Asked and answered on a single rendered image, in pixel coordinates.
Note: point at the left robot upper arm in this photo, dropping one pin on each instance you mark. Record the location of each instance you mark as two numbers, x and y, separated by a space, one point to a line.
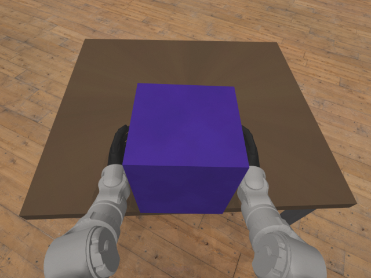
89 253

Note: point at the right robot hand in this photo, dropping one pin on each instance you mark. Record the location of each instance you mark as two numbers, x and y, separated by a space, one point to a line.
251 149

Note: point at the robot left forearm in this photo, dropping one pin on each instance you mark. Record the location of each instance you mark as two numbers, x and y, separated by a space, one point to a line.
110 206

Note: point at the table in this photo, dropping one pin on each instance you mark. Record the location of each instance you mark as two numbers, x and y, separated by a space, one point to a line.
299 166

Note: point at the left robot hand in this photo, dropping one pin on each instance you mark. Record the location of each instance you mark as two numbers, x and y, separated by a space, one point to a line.
118 145

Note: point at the right robot upper arm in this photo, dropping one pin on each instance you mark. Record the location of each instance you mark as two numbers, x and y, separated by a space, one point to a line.
281 256

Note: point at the carton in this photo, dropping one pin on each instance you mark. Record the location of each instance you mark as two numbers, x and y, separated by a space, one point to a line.
185 151

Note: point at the robot right forearm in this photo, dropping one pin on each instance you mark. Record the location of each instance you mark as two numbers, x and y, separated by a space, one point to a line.
260 215

